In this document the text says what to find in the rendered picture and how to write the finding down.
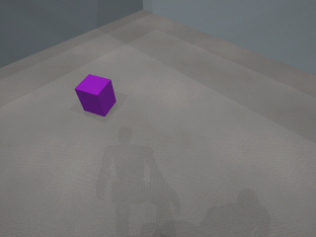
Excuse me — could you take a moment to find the carton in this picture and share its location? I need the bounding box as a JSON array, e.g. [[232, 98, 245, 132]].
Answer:
[[75, 74, 117, 117]]

